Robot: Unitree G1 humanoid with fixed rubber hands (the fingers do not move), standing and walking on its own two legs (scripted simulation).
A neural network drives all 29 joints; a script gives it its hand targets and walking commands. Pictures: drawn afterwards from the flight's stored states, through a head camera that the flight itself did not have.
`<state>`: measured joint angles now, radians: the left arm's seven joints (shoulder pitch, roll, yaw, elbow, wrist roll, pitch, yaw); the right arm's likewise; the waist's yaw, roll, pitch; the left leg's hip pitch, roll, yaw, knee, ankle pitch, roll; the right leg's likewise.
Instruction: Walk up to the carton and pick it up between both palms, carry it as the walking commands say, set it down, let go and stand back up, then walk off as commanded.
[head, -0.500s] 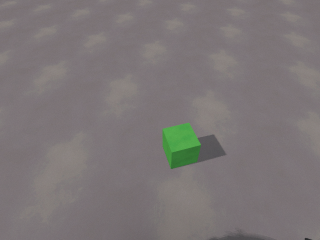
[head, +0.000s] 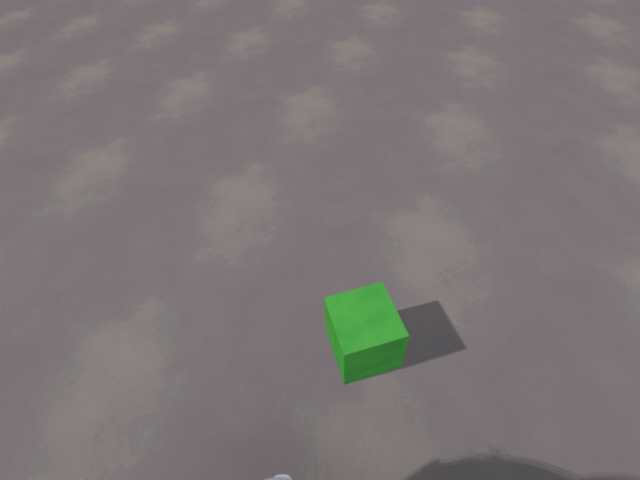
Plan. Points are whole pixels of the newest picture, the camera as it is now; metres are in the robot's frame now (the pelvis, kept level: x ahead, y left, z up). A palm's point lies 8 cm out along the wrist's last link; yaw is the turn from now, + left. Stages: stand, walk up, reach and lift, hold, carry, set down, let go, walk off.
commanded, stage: walk up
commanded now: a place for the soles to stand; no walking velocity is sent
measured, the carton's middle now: (363, 332) +0.67 -0.04 -0.66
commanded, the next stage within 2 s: none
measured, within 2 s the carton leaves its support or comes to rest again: neither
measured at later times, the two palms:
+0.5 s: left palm (123, 393) +0.25 +0.33 -0.07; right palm (619, 453) +0.21 -0.34 -0.10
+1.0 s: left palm (140, 368) +0.30 +0.33 -0.09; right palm (564, 357) +0.33 -0.31 -0.08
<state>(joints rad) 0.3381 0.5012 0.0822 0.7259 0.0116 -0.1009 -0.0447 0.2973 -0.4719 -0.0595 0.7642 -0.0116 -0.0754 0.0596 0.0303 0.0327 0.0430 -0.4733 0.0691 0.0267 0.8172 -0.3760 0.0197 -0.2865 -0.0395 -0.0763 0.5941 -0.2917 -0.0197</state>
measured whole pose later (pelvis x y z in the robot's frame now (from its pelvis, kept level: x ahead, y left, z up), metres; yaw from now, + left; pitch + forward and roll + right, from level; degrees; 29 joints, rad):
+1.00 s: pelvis +0.19 +0.01 +0.01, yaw +0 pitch -2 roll +0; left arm 0.09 0.42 -0.01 1.02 -0.01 -0.05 0.01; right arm 0.02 -0.42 -0.01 1.02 0.01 -0.03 0.01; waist 0.01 0.00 0.05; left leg -0.22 0.03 0.03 0.53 -0.27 0.00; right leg -0.22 -0.04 -0.04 0.52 -0.26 0.02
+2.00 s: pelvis +0.27 -0.20 -0.02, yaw +18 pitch -2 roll +1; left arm 0.21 0.44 0.07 0.80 0.02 -0.02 -0.02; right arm 0.23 -0.47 -0.03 0.79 -0.01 -0.06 -0.03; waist 0.02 -0.02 0.07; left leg -0.40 -0.02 -0.05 0.88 -0.51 0.03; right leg -0.36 -0.06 -0.07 0.78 -0.39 -0.01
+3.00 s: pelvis +0.27 -0.18 +0.01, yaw +26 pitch -2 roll -1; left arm 0.08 0.46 0.04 1.01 0.00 -0.03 0.01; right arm 0.07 -0.44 -0.02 0.99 -0.02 0.01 0.03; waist 0.02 0.00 0.06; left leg -0.26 -0.06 -0.09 0.55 -0.26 0.03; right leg -0.20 -0.10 -0.16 0.53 -0.29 0.03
